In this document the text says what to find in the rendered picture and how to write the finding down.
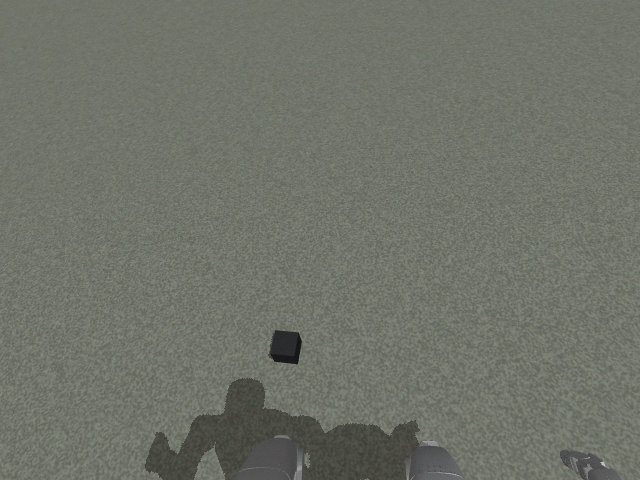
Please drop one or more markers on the cube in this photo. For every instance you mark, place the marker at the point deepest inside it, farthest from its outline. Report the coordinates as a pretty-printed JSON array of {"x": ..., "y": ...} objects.
[{"x": 286, "y": 347}]

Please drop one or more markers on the right robot hand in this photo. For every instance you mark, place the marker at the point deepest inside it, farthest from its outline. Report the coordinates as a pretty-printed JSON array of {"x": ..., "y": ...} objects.
[{"x": 589, "y": 467}]

